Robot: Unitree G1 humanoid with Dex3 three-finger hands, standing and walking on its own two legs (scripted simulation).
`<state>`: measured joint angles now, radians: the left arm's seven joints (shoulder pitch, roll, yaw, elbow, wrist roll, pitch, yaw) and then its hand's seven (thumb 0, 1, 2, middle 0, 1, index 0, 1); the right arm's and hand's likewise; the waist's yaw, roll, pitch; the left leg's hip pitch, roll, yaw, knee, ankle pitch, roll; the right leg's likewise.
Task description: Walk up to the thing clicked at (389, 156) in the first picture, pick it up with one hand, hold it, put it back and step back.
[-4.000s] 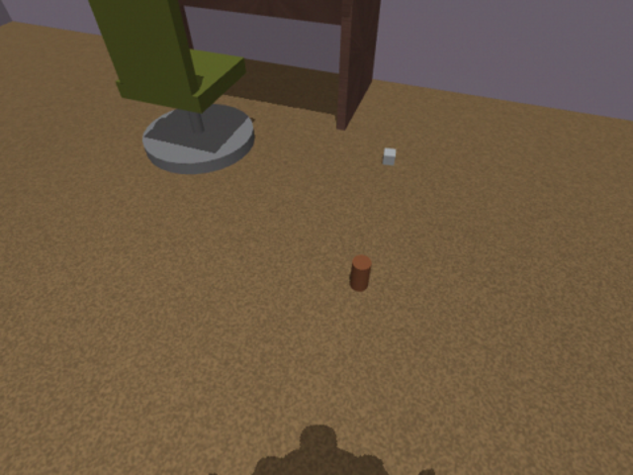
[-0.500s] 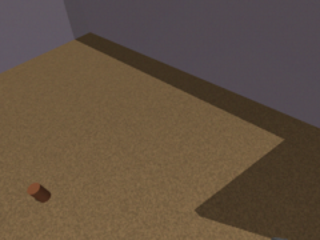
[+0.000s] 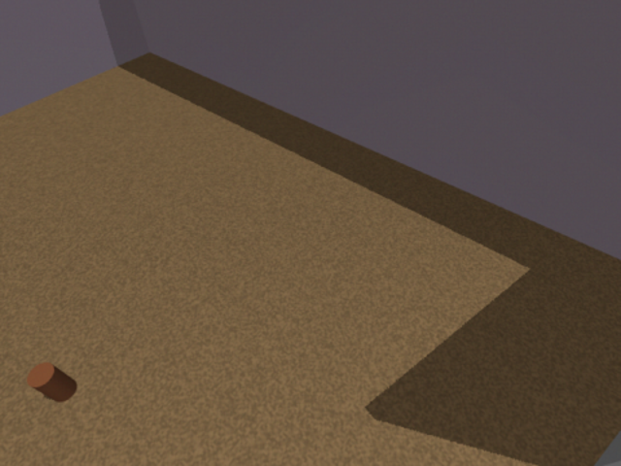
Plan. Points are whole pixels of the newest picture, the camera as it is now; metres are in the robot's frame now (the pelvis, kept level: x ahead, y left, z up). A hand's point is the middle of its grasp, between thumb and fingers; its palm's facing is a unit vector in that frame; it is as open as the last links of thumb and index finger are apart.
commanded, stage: walk up
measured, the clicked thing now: out of the picture +0.95 +1.50 -0.74
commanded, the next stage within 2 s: stand in 0.32 s
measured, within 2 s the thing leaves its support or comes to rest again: neither
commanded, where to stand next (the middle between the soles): +0.04 +0.00 m, yaw +4 degrees
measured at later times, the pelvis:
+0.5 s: pelvis +0.01 +0.00 +0.01, yaw +1 degrees
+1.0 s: pelvis +0.00 +0.00 +0.01, yaw +2 degrees
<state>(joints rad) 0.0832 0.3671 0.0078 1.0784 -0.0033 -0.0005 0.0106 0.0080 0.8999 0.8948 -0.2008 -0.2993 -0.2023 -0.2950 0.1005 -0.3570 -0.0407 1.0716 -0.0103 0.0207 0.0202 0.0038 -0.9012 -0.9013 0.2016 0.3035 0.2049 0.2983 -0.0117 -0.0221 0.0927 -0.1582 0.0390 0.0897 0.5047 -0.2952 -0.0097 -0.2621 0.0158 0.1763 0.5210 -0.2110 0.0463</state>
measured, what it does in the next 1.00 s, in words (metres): stands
